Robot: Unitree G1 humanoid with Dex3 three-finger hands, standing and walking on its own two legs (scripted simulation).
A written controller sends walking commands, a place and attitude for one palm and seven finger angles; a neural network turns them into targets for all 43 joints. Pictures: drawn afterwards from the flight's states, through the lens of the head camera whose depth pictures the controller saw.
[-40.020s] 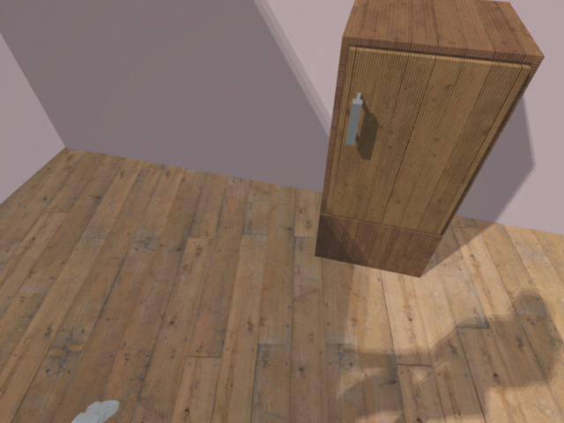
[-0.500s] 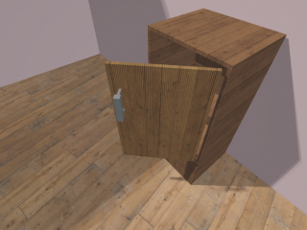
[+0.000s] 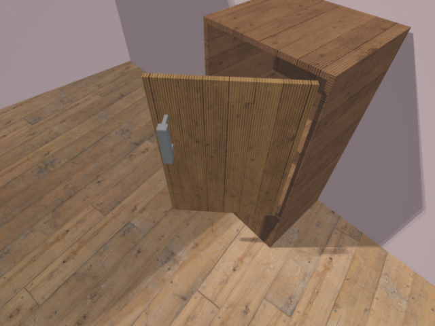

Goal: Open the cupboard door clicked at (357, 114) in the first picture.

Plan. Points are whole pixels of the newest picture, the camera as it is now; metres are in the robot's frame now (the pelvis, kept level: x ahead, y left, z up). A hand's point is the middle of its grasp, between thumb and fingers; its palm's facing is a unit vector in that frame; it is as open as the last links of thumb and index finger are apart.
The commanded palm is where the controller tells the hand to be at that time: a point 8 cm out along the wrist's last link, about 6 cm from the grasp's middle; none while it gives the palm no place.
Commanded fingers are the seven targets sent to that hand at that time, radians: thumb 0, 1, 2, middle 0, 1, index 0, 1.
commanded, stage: look again from close up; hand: left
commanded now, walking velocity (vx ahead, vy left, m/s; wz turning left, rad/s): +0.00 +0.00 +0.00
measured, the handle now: (167, 139) +0.58 +0.15 -0.03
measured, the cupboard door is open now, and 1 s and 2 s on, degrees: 44 44 44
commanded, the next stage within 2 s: raise the hand with hooked fingers in 0.32 s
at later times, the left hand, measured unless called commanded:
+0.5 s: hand out of the picture +0.10 +0.20 -0.13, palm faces +0.15 -0.97 -0.19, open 7.4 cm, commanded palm +0.13 +0.24 -0.06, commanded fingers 0.00 0.78 0.85 -0.21 -0.38 -0.21 -0.38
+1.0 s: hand (104, 298) +0.18 +0.21 -0.04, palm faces +0.09 -0.99 -0.08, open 9.5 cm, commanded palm +0.18 +0.26 -0.04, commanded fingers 0.00 0.20 0.60 -0.25 -0.75 -0.25 -0.75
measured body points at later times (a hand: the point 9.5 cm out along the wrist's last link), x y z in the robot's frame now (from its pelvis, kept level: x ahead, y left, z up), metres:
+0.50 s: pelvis +0.02 +0.01 +0.00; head +0.03 +0.03 +0.45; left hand +0.09 +0.25 -0.12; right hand +0.09 -0.23 -0.12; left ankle +0.07 +0.09 -0.73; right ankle -0.04 -0.13 -0.72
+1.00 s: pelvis +0.01 -0.02 -0.09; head +0.06 +0.00 +0.35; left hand +0.17 +0.26 -0.03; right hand +0.22 -0.27 -0.15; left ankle +0.07 +0.09 -0.73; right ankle +0.00 -0.11 -0.73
